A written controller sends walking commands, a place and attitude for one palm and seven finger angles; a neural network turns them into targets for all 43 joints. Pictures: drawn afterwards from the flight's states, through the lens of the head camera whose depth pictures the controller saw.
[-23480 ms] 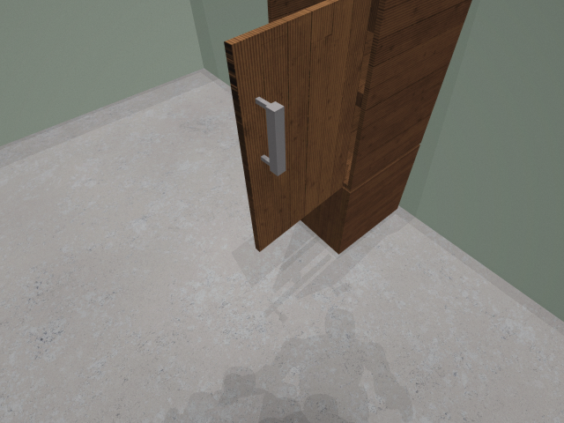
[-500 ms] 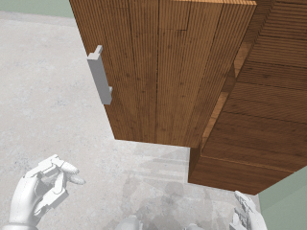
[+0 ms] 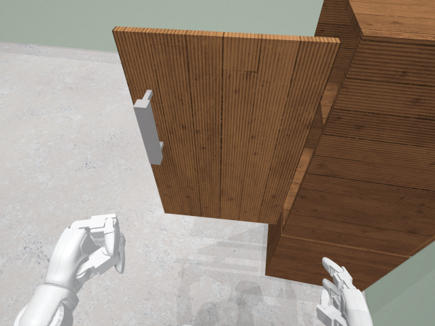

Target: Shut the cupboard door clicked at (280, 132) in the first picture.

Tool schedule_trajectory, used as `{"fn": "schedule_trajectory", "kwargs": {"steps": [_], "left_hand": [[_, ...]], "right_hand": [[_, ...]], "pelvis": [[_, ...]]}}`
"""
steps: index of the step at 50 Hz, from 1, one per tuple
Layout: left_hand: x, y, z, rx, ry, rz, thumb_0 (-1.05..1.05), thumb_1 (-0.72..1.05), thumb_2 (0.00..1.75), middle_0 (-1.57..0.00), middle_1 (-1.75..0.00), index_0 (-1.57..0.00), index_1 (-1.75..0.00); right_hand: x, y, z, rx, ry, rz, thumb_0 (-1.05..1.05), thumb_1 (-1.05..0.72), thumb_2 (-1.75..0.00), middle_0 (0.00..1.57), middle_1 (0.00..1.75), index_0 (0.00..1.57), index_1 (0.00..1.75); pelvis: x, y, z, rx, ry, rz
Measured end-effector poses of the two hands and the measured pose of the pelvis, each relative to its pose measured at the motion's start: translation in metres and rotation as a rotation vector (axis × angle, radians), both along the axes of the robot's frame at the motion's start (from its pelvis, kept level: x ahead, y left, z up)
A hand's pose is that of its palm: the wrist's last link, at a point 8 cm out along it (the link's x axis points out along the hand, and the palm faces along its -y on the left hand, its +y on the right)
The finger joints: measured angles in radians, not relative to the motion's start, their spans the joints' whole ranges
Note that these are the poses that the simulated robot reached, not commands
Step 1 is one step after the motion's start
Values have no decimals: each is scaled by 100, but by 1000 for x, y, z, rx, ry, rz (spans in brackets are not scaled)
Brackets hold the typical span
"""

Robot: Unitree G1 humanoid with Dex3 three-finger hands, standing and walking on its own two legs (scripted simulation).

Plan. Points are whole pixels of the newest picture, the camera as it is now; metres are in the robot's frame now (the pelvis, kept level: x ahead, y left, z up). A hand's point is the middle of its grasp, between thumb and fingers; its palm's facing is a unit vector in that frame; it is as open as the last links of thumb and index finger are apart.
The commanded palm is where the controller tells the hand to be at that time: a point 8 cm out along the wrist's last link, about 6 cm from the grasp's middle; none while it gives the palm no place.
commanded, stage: raise the hand and make a fist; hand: left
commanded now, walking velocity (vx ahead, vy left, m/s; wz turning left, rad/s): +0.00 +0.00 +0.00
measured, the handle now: (152, 128) +0.48 +0.18 +0.10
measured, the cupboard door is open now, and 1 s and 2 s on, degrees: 94 94 94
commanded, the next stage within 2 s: bring the fist close to the handle in 0.48 s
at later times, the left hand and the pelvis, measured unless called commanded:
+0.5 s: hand (115, 230) +0.24 +0.18 +0.11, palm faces +0.01 -1.00 -0.08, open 3.1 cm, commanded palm +0.21 +0.23 +0.11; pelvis +0.01 -0.01 +0.01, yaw +0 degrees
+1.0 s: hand (136, 203) +0.29 +0.16 +0.10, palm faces -0.07 -1.00 -0.05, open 3.1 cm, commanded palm +0.28 +0.22 +0.11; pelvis +0.01 -0.01 +0.01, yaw -1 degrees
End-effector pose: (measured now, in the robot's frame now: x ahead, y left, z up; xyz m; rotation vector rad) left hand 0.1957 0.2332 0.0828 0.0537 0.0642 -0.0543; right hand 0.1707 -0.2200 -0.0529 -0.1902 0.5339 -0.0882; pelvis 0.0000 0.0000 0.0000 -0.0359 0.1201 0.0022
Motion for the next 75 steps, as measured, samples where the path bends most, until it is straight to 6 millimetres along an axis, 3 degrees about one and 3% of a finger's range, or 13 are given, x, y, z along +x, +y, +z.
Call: {"fn": "schedule_trajectory", "kwargs": {"steps": [8, 16, 25, 35, 41, 48, 59, 67, 75], "left_hand": [[19, 9, 35, 29, -128, 48, 2, 90, 90, -130, -149, -130, -150], [20, -6, 8, -21, 31, 6, 2, 90, 90, -130, -149, -130, -150], [20, -1, 30, 23, -126, 60, 2, 90, 90, -130, -149, -130, -150], [24, -4, 16, 15, -25, 35, 2, 90, 90, -131, -149, -130, -150], [46, 1, 26, 9, -118, 52, 2, 90, 90, -131, -150, -130, -150], [77, -12, 17, 1, -35, -25, 2, 90, 90, -131, -150, -130, -150], [103, -9, 23, 3, -82, 35, 2, 90, 90, -130, -149, -130, -150], [126, -23, 18, -11, -56, -1, 2, 90, 90, -131, -150, -130, -150], [161, -19, 24, -7, -63, 35, 2, 90, 90, -131, -149, -130, -150]], "right_hand": [[-9, -16, -3, -4, 34, -27, 1, -90, -90, 20, 30, 21, 30], [-8, -32, 3, -21, 23, -66, 1, -90, -90, 20, 30, 20, 30], [2, -33, 4, -30, 16, -32, 1, -90, -90, 20, 30, 20, 30], [7, -25, 3, -7, 8, -36, 1, -90, -90, 20, 30, 20, 30], [2, -26, -4, -24, 54, -22, 1, -90, -90, 20, 30, 20, 30], [-9, -31, -7, -24, 89, -72, 1, -90, -90, 20, 30, 21, 30], [-18, -35, -11, -28, 149, -89, 1, -90, -90, 20, 30, 20, 30], [-21, -35, -15, -28, 186, -99, 1, -90, -90, 20, 30, 20, 30], [-32, -39, -20, -22, 246, -122, 1, -90, -90, 20, 30, 20, 30]], "pelvis": [[6, -6, 6, 6, -16, 1], [10, -9, 11, 19, -11, -9], [12, -13, 9, 16, -14, 1], [13, -12, 10, 20, -15, -2], [10, -12, 9, 16, -12, 5], [12, -9, 11, 20, -4, -9], [15, -8, 12, 24, 1, -18], [14, -7, 13, 25, 5, -19], [14, -10, 14, 28, 15, -26]]}}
